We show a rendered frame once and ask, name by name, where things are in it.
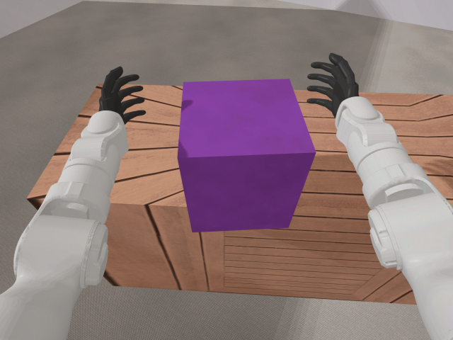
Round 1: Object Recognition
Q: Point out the left robot forearm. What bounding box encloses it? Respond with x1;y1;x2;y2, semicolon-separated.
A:
13;110;129;278

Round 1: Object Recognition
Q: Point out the left robot hand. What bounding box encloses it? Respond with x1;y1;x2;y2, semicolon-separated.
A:
99;67;146;124

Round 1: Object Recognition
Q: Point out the right robot hand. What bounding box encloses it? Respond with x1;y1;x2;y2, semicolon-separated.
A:
307;53;359;117

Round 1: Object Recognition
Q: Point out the right robot forearm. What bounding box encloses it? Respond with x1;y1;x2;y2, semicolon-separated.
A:
335;96;453;214

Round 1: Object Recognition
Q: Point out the left robot upper arm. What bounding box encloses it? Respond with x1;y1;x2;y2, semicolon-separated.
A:
0;215;108;340

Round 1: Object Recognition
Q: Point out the pedestal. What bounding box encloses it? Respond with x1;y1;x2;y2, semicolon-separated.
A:
26;84;453;305

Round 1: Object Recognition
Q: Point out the right robot upper arm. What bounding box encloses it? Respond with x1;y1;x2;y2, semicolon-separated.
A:
368;193;453;340

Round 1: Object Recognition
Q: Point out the carton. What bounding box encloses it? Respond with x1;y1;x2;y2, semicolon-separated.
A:
177;79;316;232

